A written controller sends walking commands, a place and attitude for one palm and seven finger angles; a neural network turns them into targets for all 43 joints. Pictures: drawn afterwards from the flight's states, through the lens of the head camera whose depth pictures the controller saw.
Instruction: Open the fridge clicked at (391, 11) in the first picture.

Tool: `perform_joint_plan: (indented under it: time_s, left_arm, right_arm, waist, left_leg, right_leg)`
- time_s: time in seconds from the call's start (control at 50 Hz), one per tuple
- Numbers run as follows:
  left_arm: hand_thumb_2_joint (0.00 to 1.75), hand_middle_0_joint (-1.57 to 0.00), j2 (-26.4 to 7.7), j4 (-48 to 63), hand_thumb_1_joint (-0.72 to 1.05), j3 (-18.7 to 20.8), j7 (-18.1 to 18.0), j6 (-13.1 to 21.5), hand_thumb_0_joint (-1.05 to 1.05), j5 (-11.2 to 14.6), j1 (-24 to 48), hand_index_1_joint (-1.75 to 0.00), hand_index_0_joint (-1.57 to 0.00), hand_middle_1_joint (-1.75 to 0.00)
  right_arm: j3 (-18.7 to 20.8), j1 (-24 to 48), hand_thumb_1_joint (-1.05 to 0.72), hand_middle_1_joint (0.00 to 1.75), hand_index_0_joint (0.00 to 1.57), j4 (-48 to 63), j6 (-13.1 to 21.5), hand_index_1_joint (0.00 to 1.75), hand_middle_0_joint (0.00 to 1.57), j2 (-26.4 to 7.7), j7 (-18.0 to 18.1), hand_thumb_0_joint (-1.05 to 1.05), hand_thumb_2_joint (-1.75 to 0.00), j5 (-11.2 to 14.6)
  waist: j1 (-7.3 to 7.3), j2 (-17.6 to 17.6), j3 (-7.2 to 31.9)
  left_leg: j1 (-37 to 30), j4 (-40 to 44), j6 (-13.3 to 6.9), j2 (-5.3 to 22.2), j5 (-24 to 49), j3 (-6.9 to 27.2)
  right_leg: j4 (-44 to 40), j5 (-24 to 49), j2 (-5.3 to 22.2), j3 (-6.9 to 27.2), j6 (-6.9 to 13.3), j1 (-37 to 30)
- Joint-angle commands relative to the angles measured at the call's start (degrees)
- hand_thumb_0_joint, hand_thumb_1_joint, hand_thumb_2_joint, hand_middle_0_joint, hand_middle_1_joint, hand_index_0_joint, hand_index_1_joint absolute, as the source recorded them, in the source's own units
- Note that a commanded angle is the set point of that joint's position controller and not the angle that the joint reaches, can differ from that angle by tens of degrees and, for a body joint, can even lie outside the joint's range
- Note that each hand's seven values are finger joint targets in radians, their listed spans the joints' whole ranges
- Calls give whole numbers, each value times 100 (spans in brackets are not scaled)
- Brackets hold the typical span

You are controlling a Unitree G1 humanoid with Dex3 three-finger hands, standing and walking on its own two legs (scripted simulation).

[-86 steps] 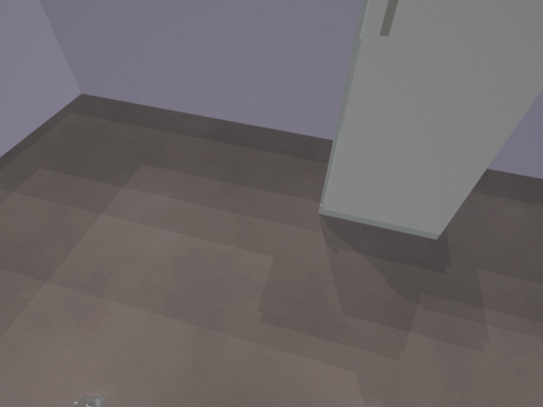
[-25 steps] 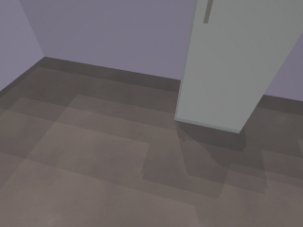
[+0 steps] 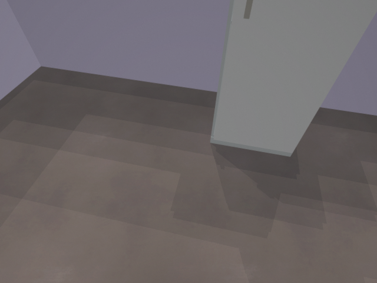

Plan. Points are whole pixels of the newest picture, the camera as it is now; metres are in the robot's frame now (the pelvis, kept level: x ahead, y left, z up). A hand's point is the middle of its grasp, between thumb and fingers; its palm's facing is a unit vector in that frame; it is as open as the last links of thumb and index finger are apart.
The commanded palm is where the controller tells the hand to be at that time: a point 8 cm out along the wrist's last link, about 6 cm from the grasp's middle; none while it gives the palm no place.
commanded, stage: walk to a spot facing it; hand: left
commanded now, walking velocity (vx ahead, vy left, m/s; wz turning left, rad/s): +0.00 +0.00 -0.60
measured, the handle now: out of the picture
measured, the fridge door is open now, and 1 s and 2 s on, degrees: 0 0 0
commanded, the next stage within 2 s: none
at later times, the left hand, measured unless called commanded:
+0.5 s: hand out of the picture +0.05 +0.17 -0.16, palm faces -0.17 -0.96 -0.22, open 7.4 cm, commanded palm none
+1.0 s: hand (161, 214) +0.33 +0.10 -0.17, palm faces -0.55 -0.82 -0.17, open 7.4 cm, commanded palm none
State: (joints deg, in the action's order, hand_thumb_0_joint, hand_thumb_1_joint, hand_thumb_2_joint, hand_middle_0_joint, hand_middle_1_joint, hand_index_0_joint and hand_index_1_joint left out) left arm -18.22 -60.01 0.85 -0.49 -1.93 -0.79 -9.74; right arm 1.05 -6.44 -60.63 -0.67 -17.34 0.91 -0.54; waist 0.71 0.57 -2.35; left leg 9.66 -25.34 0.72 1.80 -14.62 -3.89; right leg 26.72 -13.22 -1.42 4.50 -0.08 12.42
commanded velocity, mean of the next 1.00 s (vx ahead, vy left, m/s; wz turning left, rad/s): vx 0.22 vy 0.00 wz -0.60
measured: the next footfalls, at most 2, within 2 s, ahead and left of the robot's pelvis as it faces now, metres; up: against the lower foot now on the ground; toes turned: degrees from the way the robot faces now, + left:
left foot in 0.68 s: +0.12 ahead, +0.11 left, +0.00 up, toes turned -20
right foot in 1.16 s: +0.24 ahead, -0.22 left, +0.00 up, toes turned -46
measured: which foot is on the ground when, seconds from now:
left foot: down 0.00-0.20, up 0.22-0.66, down 0.68-1.00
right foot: down 0.00-0.66, up 0.68-1.00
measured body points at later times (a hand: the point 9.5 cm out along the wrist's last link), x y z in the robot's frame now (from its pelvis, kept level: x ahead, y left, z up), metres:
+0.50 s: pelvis +0.00 -0.02 +0.00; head +0.03 -0.03 +0.45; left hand +0.06 +0.22 -0.14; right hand +0.03 -0.29 -0.14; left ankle +0.02 +0.14 -0.68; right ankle +0.00 -0.10 -0.74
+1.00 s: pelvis +0.13 -0.01 +0.00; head +0.17 +0.00 +0.45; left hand +0.36 +0.15 -0.15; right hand -0.05 -0.17 -0.13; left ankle +0.08 +0.12 -0.74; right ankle +0.12 -0.18 -0.66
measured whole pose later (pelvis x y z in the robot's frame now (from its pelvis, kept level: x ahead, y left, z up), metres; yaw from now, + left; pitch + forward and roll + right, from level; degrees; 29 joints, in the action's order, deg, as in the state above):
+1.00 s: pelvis +0.13 -0.01 +0.00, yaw -34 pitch +0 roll -2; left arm -14.8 -53.5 5.6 3.2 -2.8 -2.2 -8.6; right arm 0.9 -25.3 -59.0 3.6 -8.6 1.9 -1.3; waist -1.2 2.0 -2.9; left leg -2.3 -19.1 0.2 4.5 -21.2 -13.9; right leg 58.5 -10.2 3.7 -3.9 -1.6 37.4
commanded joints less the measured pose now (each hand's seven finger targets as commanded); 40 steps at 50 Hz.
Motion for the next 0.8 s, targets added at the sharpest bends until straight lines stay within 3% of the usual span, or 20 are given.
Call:
perform_joint_plan:
  time_s: [0.0,0.04,0.08,0.1,0.14,0.16,0.18,0.2,0.24,0.26,0.28,0.48,0.56,0.6,0.62,0.64,0.66,0.68,0.72,0.78]
  left_arm:
    - [90,-20,-637,674,90,196,-1,-10,0,-28,-64,-30,-20,-30]
    - [90,-20,-491,799,90,228,39,-41,0,-24,-180,-30,-20,-30]
    - [90,-20,-323,939,90,285,62,-79,0,-30,-242,-30,-20,-30]
    - [90,-20,-288,977,90,309,78,-89,0,-27,-314,-30,-20,-30]
    - [90,-20,-214,917,90,367,110,-30,0,-49,-820,-30,-20,-30]
    - [90,-20,-452,840,90,416,96,45,0,-78,-1156,-30,-20,-30]
    - [90,-20,-1084,901,90,541,-2,152,0,-146,-1191,-30,-20,-30]
    - [90,-20,-1022,952,90,523,-60,122,0,-31,-1360,-30,-20,-30]
    - [90,-20,-730,1081,90,503,-60,125,0,-31,-741,-30,-20,-30]
    - [90,-20,-588,1118,90,478,-55,149,0,-16,-615,-30,-20,-30]
    - [90,-20,-544,1131,90,469,-38,185,0,-17,-570,-30,-20,-30]
    - [90,-20,-483,821,90,545,61,345,0,-65,-1214,-30,-20,-30]
    - [90,-20,-575,908,90,580,65,311,0,-85,-978,-30,-20,-30]
    - [90,-20,-541,1031,90,594,76,267,0,-49,-600,-30,-20,-30]
    - [90,-20,-345,1127,90,548,101,256,0,-37,-422,-30,-20,-30]
    - [90,-20,80,1242,90,475,170,243,0,6,-434,-30,-20,-30]
    - [90,-20,84,1440,90,493,208,309,0,-18,-235,-30,-20,-30]
    - [90,-20,-94,1401,90,557,242,301,0,-87,-10,-30,-20,-30]
    - [90,-20,-61,1159,90,606,353,234,0,-137,-193,-30,-20,-30]
    - [90,-20,210,1012,90,530,398,146,0,-137,-459,-30,-20,-30]
  right_arm:
    - [281,-283,-90,30,20,541,8,30,20,-835,92,0,-90,-28]
    - [358,-162,-90,30,20,693,12,30,20,-908,94,0,-90,-36]
    - [400,-87,-90,30,20,827,53,30,20,-890,81,0,-90,-50]
    - [409,26,-90,30,20,914,59,30,20,-877,85,0,-90,-66]
    - [430,191,-90,30,20,997,24,30,20,-827,72,0,-90,-90]
    - [429,184,-90,30,20,1049,-26,30,20,-709,54,0,-90,-51]
    - [340,-20,-90,30,20,1254,-38,30,20,-160,24,0,-90,-10]
    - [342,195,-90,30,20,1330,-80,30,20,-322,60,0,-90,7]
    - [355,203,-90,30,20,1249,-62,30,20,-311,18,0,-90,-31]
    - [356,88,-90,30,20,1144,-41,30,20,-336,-17,0,-90,-66]
    - [353,-49,-90,30,20,1097,-32,30,20,-270,-40,0,-90,-89]
    - [331,190,-90,30,20,1289,172,30,20,-45,-106,0,-90,-73]
    - [328,3,-90,30,20,1360,263,30,20,-20,-77,0,-90,-6]
    - [327,-623,-90,30,20,1180,330,30,20,-65,-21,0,-90,6]
    - [365,-1195,-90,30,20,1025,374,30,20,-279,54,0,-90,22]
    - [486,-1685,-90,30,20,924,387,30,20,-872,99,0,-90,-58]
    - [529,-1813,-90,30,20,994,354,30,20,-1177,100,0,-90,-45]
    - [471,-1583,-90,30,20,1030,358,30,20,-963,71,0,-90,-92]
    - [308,-1057,-90,30,20,1074,413,30,20,-442,66,0,-90,-82]
    - [209,-1206,-90,30,20,955,534,30,20,-151,104,0,-90,-57]
  waist:
    - [-142,-305,277]
    - [-79,-823,246]
    - [-23,-1224,253]
    - [43,-1134,181]
    - [308,-771,187]
    - [445,158,268]
    - [309,2129,220]
    - [460,1443,364]
    - [173,889,107]
    - [86,483,244]
    - [33,487,370]
    - [279,733,374]
    - [200,783,282]
    - [-136,690,331]
    - [-416,136,445]
    - [-642,-1540,562]
    - [-612,-1792,232]
    - [-557,-1262,-93]
    - [-137,-700,-617]
    - [10,-832,-396]
  left_leg:
    - [-248,89,-248,973,812,477]
    - [-91,290,-511,1412,873,711]
    - [88,462,-966,1998,1604,903]
    - [279,300,-985,2039,1819,731]
    - [694,-616,-569,1653,1598,124]
    - [1034,-1844,-146,1128,803,-330]
    - [2507,-3472,289,106,-1752,-546]
    - [2228,-3959,210,112,-1937,419]
    - [2451,-4245,205,289,-1182,660]
    - [2341,-4125,243,354,-852,592]
    - [2285,-3989,276,342,-659,510]
    - [2237,-2280,285,119,-643,303]
    - [1262,-1293,167,-74,-849,299]
    - [-194,-166,115,-183,-271,216]
    - [-1380,380,57,150,-468,464]
    - [-2156,1214,-266,1604,-2030,2196]
    - [-1651,1753,-714,2704,-2794,3281]
    - [-860,1974,-879,2722,-2958,3379]
    - [-193,1876,-594,2007,-1878,1966]
    - [-346,1540,-454,1525,193,610]
  right_leg:
    - [577,1398,382,399,131,743]
    - [1429,624,148,95,48,987]
    - [2440,-1401,154,-335,-61,1058]
    - [2414,-1581,311,-332,-46,915]
    - [1331,-727,326,-547,-39,143]
    - [196,592,571,-63,59,-197]
    - [-743,2229,2089,2565,635,-605]
    - [-1064,1944,2225,2797,1123,-157]
    - [-1230,20,1749,2600,1187,48]
    - [-1206,-223,1531,2309,1096,-64]
    - [-1220,-425,1376,2086,1020,-175]
    - [-1397,-1135,1073,2236,1164,-635]
    - [-1245,-953,1034,2379,1149,37]
    - [-766,-1078,637,2087,875,987]
    - [-131,-1330,288,1762,643,1889]
    - [1426,-1859,-450,818,327,3032]
    - [2544,-1938,-213,-21,63,3440]
    - [3242,-1599,119,27,26,3305]
    - [3910,-612,384,-159,-50,3139]
    - [4273,90,454,-325,-164,2969]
